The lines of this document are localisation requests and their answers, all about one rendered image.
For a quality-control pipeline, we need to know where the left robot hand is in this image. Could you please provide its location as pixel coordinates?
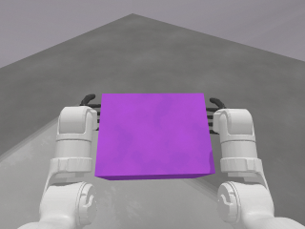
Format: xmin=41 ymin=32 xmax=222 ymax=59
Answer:
xmin=79 ymin=94 xmax=101 ymax=131

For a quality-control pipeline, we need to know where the left robot forearm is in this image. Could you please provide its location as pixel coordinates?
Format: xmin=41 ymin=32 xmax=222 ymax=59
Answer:
xmin=39 ymin=106 xmax=98 ymax=219

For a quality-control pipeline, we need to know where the left robot upper arm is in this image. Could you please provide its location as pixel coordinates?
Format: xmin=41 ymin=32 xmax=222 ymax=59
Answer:
xmin=17 ymin=181 xmax=97 ymax=229

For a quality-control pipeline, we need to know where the right robot upper arm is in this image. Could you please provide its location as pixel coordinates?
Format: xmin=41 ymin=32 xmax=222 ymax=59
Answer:
xmin=217 ymin=181 xmax=305 ymax=229

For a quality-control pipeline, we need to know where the right robot forearm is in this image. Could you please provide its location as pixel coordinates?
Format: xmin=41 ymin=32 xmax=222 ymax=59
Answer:
xmin=213 ymin=109 xmax=275 ymax=214

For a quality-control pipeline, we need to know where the carton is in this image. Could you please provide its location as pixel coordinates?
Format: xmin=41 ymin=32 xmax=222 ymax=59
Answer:
xmin=94 ymin=93 xmax=215 ymax=180

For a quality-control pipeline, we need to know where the right robot hand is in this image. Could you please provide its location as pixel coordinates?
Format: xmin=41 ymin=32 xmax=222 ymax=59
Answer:
xmin=206 ymin=97 xmax=227 ymax=135

